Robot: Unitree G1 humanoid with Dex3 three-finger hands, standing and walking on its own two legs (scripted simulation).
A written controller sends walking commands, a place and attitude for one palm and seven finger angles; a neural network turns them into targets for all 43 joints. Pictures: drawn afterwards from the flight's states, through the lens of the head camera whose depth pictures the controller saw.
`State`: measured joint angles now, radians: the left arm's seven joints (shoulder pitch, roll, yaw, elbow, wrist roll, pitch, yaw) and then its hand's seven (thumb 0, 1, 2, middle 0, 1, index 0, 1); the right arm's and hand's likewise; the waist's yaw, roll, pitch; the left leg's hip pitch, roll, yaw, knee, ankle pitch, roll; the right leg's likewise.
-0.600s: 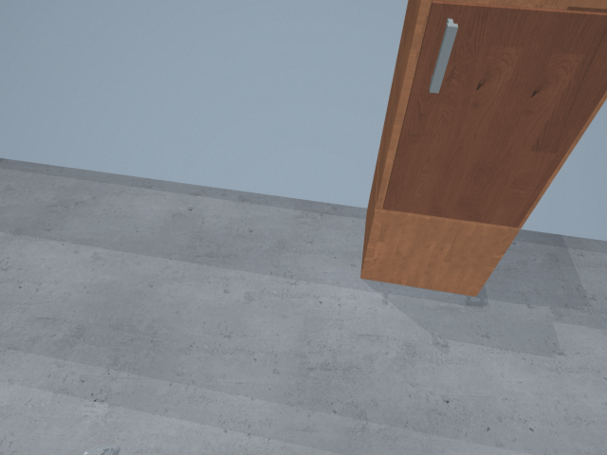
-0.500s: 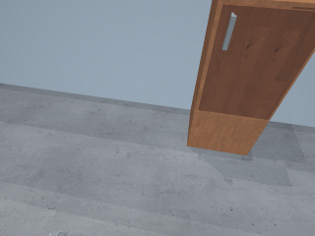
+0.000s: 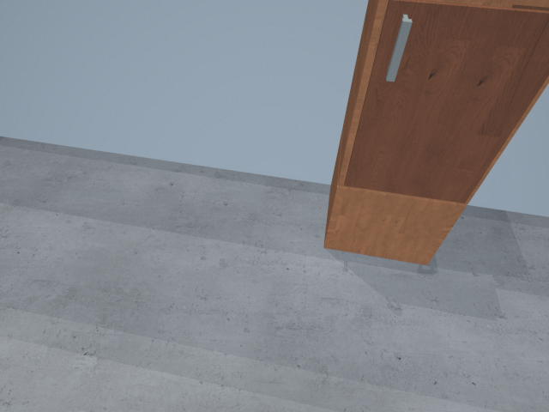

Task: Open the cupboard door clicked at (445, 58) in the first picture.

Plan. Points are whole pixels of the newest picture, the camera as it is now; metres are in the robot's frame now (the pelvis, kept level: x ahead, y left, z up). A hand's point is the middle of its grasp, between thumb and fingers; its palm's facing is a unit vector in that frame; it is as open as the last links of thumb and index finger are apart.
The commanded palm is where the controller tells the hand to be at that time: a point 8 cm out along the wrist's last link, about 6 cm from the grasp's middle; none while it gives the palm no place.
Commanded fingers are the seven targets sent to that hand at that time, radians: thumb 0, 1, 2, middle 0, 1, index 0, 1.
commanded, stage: stand and wait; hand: left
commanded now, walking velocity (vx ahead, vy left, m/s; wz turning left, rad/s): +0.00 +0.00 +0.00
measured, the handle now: (397, 48) +0.89 -0.24 +0.15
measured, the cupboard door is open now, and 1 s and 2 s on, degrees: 0 0 0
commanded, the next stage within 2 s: look at it before walking up in 0.22 s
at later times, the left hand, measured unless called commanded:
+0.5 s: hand out of the picture +0.08 +0.24 -0.15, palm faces -0.03 -0.94 -0.33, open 7.4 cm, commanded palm none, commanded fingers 0.00 0.90 0.90 -0.20 -0.30 -0.20 -0.30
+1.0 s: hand out of the picture +0.08 +0.25 -0.16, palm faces -0.02 -0.94 -0.33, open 7.4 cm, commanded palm none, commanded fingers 0.00 0.90 0.90 -0.20 -0.30 -0.20 -0.30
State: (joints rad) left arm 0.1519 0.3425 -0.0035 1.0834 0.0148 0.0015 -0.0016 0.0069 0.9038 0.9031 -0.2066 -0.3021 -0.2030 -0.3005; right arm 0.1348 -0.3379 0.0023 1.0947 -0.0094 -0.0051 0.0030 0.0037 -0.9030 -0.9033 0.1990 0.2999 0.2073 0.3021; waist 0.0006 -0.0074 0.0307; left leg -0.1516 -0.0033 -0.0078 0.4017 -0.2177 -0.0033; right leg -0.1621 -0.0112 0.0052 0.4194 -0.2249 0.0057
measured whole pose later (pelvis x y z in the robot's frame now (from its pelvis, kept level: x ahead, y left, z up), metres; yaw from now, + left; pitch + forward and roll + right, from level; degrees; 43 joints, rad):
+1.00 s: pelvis +0.01 +0.00 +0.00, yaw +0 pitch -2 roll +0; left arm 0.14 0.34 0.00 1.09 0.02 0.00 0.00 0.01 0.90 0.90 -0.21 -0.30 -0.20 -0.30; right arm 0.11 -0.34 0.01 1.11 -0.01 -0.01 0.00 0.00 -0.90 -0.90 0.20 0.30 0.21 0.30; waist 0.01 -0.01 0.03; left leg -0.12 0.00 -0.01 0.35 -0.20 -0.01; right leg -0.13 -0.01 0.00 0.37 -0.21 0.00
